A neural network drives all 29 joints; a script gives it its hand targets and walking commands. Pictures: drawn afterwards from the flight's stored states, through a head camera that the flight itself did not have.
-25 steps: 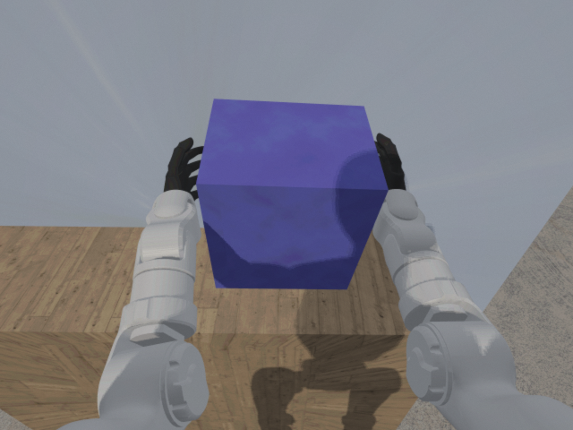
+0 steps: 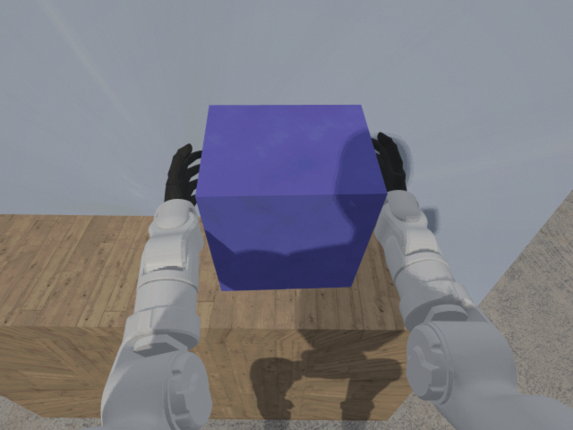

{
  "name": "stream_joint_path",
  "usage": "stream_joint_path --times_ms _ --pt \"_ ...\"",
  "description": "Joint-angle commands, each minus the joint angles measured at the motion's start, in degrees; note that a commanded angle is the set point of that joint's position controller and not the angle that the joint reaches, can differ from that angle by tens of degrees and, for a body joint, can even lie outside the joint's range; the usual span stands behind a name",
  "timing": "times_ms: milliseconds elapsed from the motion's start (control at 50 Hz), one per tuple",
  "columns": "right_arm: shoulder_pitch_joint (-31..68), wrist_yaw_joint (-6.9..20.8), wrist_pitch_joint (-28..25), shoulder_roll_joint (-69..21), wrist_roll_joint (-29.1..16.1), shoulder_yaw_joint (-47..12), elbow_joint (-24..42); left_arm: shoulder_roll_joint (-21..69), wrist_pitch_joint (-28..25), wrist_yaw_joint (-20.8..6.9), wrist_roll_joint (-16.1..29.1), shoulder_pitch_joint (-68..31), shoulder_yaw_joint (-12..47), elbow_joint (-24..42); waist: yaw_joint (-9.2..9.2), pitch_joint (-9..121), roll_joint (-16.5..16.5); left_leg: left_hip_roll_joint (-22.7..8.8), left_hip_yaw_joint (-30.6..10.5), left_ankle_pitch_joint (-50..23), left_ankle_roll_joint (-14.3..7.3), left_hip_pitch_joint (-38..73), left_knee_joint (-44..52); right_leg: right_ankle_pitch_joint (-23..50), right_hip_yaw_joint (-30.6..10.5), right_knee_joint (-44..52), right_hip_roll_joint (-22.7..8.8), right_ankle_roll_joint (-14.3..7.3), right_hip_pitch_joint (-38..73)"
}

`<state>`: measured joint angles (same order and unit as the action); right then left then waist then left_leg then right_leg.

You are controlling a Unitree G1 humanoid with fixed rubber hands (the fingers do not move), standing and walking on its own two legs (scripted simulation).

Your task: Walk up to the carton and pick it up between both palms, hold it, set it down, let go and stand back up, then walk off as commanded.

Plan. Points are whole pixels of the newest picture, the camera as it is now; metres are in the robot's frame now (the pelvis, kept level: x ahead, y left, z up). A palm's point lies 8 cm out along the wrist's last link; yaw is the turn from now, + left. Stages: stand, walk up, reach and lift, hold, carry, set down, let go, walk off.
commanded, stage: set down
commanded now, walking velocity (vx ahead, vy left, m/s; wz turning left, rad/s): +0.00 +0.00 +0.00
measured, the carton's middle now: (286, 204) +0.40 +0.02 +0.11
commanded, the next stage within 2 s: none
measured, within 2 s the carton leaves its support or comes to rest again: neither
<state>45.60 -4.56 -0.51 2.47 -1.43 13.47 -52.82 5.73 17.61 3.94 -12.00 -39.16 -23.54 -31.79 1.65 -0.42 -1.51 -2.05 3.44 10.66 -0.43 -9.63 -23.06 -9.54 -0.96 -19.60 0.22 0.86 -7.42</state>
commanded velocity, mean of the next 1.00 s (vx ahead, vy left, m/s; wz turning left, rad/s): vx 0.00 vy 0.00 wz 0.00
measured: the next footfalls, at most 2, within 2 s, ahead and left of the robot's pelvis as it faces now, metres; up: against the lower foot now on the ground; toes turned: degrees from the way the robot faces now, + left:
none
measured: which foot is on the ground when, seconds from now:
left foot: down 0.00-1.00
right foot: down 0.00-1.00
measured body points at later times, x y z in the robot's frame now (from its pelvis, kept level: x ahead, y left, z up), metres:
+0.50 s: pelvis +0.01 -0.01 +0.00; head +0.02 -0.01 +0.45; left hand +0.40 +0.17 +0.10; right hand +0.44 -0.13 +0.11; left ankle +0.02 +0.11 -0.75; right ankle +0.01 -0.13 -0.75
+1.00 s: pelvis +0.02 -0.01 +0.00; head +0.11 -0.02 +0.44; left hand +0.42 +0.16 +0.04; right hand +0.47 -0.14 +0.05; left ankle +0.02 +0.11 -0.75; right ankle +0.01 -0.13 -0.75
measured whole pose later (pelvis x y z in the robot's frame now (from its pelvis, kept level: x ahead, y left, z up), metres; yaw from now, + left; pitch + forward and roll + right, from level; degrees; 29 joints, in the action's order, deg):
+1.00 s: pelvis +0.02 -0.01 +0.00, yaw -1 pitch +11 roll -1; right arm 45.4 -1.6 -11.2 2.5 4.2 16.8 -55.4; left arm 8.7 0.4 5.5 -12.0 -36.9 -26.0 -37.1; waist 4.6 0.6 -1.5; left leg -3.3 3.4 9.8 0.5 -24.1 -22.8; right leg -8.8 -1.0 -19.6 1.4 -0.3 -22.1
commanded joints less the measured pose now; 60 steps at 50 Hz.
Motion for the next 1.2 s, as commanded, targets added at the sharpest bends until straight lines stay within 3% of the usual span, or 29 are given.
stream_joint_path --times_ms 0,60,240,320,700,900,1040,1180 --pt "36.46 11.69 -3.33 -29.54 2.55 -18.47 6.66 25.05 -4.91 -3.92 -2.47 -34.91 19.07 5.75 10.18 26.2 1.61 0.48 2.19 -24.63 3.21 13.39 4.37 4.7 5.96 5.37 4.56 -1.6 1.34" --pt "35.82 11.66 -3.58 -29.79 3.1 -18.52 7.49 24.63 -5.18 -4.02 -2.67 -33.13 18.43 5.45 10.99 26.16 2.09 0.55 2.56 -25.1 2.94 12.03 4.39 6.26 5.74 5.15 4.52 -1.46 2.23" --pt "34.76 11.98 -4.26 -30.05 5.95 -15.91 5.68 23.29 -7.3 -4.15 -3.54 -33.45 15.79 2.58 11.17 26.49 3.23 0.78 3.32 -22.31 1.98 7.94 5.07 7.01 5.12 4.23 3.81 -0.77 2.77" --pt "34.52 12.53 -4.93 -30.34 6.66 -14.55 4.14 23.46 -8.59 -3.67 -4.37 -34.61 15.0 2.9 11.58 27.99 2.19 0.61 3.73 -22.51 2.1 7.68 4.91 6.43 5.29 3.91 3.88 -0.9 1.7" --pt "31.35 12.89 -9.32 -29.84 9.98 -13.16 2.88 25.32 -14.19 -1.65 -4.65 -30.64 15.6 0.33 12.17 38.58 1.34 -0.06 3.94 -34.2 2.85 6.29 0.21 16.26 5.23 1.7 4.35 -2.23 -0.97" --pt "29.26 12.41 -13.64 -31.69 11.54 -15.88 2.0 26.67 -20.55 -0.96 -3.76 -28.35 16.86 -0.85 13.07 47.69 2.5 0.15 4.61 -38.35 2.69 1.47 -2.51 24.49 4.63 -1.05 4.0 -2.49 0.43" --pt "27.92 11.79 -16.97 -32.38 12.68 -18.3 0.18 27.18 -27.2 -0.63 -1.93 -28.64 18.68 -4.21 12.37 53.87 3.79 0.34 4.7 -38.11 2.73 -4.57 -3.63 31.19 4.32 -4.0 3.7 -2.26 2.75" --pt "28.07 11.03 -18.67 -31.87 13.06 -18.84 -3.72 27.42 -31.93 -0.5 -0.96 -30.17 18.84 -8.16 12.07 53.41 3.47 0.47 4.78 -35.24 2.99 -8.7 -2.93 31.19 3.87 -4.67 3.34 -2.1 3.14"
